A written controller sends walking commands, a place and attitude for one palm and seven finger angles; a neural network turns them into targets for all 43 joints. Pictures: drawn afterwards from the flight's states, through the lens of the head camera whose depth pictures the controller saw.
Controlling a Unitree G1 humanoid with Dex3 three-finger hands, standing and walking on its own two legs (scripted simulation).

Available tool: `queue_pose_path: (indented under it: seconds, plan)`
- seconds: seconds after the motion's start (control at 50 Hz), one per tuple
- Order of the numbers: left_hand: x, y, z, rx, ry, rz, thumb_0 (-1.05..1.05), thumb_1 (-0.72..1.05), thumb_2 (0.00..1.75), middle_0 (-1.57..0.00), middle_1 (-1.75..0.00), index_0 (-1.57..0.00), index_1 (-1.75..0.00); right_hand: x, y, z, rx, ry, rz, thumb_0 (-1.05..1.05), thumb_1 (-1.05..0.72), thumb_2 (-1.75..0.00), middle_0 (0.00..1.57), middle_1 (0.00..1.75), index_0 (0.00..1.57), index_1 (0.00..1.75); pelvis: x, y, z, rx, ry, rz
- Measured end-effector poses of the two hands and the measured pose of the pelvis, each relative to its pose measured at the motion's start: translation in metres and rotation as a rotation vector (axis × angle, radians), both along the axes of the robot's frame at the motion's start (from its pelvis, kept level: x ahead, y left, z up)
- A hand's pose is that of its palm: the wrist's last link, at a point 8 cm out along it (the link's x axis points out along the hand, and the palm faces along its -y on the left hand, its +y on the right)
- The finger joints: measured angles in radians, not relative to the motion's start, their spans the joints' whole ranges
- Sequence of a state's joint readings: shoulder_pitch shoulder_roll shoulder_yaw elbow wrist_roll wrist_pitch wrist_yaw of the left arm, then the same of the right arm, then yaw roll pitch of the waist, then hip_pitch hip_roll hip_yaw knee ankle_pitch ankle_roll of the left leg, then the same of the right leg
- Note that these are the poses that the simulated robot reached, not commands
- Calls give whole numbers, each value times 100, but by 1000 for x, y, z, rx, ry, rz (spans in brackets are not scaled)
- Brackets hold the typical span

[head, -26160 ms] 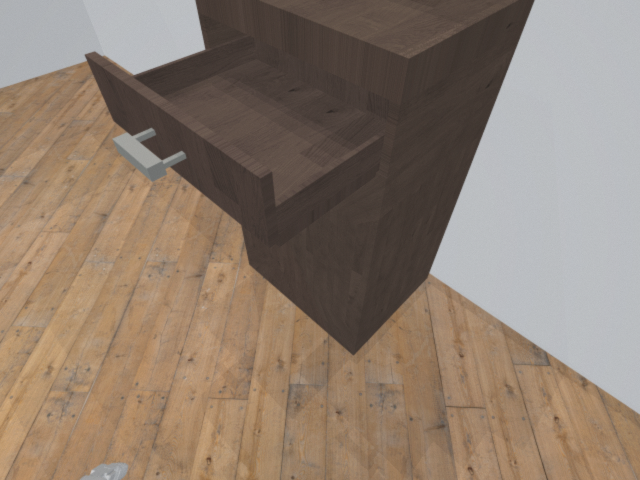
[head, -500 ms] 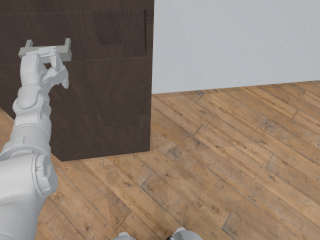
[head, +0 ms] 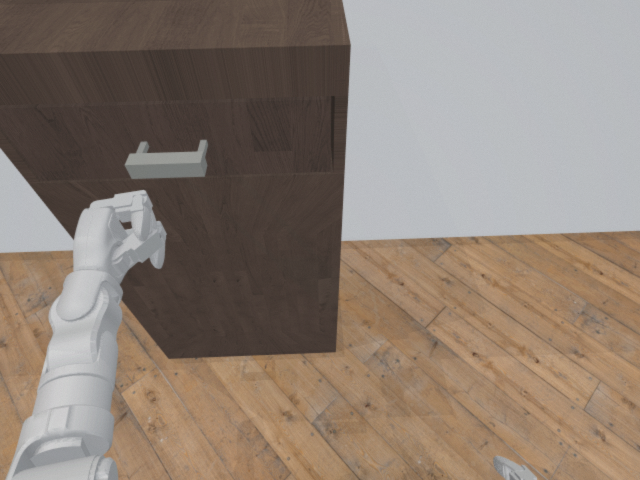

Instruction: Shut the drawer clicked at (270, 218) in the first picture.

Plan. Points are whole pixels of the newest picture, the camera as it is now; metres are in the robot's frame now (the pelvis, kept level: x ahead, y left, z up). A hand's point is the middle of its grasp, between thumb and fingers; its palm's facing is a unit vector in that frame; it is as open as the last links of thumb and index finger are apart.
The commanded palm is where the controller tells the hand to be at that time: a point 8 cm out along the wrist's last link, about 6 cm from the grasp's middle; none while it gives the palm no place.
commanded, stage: draw the hand back to the body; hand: left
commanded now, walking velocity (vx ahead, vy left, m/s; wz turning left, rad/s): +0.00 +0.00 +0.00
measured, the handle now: (170, 155) +0.56 +0.24 +0.09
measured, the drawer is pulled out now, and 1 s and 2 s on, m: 0.00 0.00 0.00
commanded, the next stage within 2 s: step back with the hand held close in 1.04 s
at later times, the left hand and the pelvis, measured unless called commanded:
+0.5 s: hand (80, 323) +0.25 +0.23 +0.15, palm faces +0.35 -0.90 -0.28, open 3.3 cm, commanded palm +0.20 +0.27 +0.16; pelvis -0.02 +0.00 +0.02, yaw +1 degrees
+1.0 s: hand out of the picture +0.15 +0.24 +0.18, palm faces +0.42 -0.82 -0.40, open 3.3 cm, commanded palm +0.11 +0.28 +0.19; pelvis -0.02 +0.00 +0.02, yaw +1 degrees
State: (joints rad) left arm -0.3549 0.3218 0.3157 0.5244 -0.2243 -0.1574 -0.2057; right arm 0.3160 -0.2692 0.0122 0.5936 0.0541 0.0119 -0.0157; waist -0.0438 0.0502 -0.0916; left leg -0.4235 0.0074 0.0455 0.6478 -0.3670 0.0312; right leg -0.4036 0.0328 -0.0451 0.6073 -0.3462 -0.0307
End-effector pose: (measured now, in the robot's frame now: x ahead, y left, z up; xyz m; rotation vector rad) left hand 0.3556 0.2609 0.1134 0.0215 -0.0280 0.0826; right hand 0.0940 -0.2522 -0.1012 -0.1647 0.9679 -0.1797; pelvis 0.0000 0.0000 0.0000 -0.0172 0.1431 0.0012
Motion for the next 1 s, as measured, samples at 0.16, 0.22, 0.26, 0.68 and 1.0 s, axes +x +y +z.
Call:
queue_pose_path:
  seconds: [0.16,0.22,0.26,0.68,1.0]
  plan:
    - [-45,7,19,1,-22,3,2,90,90,-140,-160,-140,-160,46,12,20,2,-179,80,1,-91,-90,20,30,20,30,-10,-3,4,7,-68,18]
    - [-62,7,28,83,-22,36,2,90,90,-140,-160,-140,-160,56,17,27,10,-232,102,1,-91,-90,20,30,20,30,-14,-3,6,10,-97,17]
    - [-75,6,32,148,-28,86,2,90,90,-140,-160,-140,-160,60,20,30,17,-248,111,1,-91,-90,20,30,20,30,-16,-3,9,13,-115,14]
    - [-186,10,64,347,-96,273,2,90,90,-141,-160,-141,-159,56,30,30,35,-220,145,2,-91,-90,20,30,20,30,-16,-4,20,16,-215,6]
    - [-245,16,80,435,-97,338,1,89,90,-141,-160,-141,-159,70,35,39,17,-289,168,2,-91,-90,20,30,20,30,-16,-2,19,7,-223,16]
